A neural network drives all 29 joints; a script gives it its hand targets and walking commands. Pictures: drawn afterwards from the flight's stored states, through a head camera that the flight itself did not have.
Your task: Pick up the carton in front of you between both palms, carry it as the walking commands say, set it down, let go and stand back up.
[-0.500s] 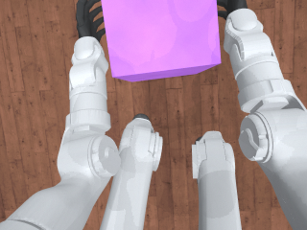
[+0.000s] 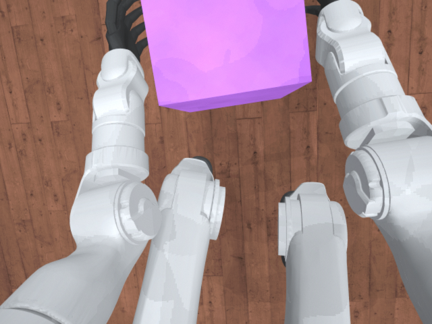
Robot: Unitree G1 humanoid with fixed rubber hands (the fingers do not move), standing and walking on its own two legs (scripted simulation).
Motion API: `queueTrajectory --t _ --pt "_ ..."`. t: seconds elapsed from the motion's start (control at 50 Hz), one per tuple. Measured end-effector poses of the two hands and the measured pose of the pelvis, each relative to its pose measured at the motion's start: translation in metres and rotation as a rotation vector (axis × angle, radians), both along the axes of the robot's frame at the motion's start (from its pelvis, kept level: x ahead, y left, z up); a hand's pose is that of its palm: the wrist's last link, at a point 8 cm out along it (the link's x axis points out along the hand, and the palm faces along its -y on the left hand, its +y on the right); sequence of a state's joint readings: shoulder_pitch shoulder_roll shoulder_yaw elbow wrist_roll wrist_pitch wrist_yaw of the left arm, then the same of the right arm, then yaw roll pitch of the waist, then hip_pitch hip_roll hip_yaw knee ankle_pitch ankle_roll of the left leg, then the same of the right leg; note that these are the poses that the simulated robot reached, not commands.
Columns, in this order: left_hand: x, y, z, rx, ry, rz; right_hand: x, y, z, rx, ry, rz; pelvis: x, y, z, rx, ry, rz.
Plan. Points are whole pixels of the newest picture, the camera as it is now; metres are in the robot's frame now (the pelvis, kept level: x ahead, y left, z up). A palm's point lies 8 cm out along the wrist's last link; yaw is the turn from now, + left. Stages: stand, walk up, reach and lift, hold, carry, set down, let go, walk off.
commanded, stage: set down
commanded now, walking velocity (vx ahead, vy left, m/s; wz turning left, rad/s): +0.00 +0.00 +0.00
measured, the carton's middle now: (226, 44) +0.51 +0.10 -0.25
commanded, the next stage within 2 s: none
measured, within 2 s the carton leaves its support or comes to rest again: rests again in 0.74 s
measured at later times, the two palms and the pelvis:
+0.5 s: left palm (126, 52) +0.47 +0.25 -0.18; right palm (325, 12) +0.55 -0.05 -0.18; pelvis -0.01 +0.00 -0.01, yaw +1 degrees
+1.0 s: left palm (111, 64) +0.45 +0.29 -0.20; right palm (355, 14) +0.56 -0.09 -0.21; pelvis -0.01 +0.00 -0.02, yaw +2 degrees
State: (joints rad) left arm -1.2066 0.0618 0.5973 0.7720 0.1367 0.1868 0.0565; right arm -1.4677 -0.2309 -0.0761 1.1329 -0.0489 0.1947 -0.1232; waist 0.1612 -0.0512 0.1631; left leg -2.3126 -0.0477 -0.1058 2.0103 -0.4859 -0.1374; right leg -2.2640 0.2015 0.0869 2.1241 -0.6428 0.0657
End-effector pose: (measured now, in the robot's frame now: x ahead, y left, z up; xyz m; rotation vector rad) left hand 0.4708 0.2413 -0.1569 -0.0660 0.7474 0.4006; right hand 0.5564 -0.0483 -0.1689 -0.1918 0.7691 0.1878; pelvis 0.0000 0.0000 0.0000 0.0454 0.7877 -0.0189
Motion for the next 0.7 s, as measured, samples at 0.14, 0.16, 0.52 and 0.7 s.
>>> queueTrajectory --t 0.14,0.16,0.52,0.7 --pt "-0.002 -0.001 -0.009 -0.008 0.026 -0.025 -0.004 -0.004 -0.009 0.0 0.014 0.005 0.0 -0.002 -0.004 0.003 -0.016 -0.004" --pt "-0.001 -0.001 -0.009 -0.007 0.026 -0.025 -0.004 -0.004 -0.009 0.002 0.015 0.007 -0.001 -0.002 -0.004 0.003 -0.019 -0.004" --pt "-0.001 0.008 -0.02 0.001 0.053 -0.058 -0.003 0.003 -0.015 0.065 -0.011 0.044 -0.005 -0.002 -0.008 0.013 -0.051 0.0" --pt "-0.002 0.009 -0.022 -0.004 0.038 -0.052 -0.002 0.001 -0.017 0.078 -0.033 0.059 -0.007 -0.004 -0.011 0.021 -0.07 0.002"
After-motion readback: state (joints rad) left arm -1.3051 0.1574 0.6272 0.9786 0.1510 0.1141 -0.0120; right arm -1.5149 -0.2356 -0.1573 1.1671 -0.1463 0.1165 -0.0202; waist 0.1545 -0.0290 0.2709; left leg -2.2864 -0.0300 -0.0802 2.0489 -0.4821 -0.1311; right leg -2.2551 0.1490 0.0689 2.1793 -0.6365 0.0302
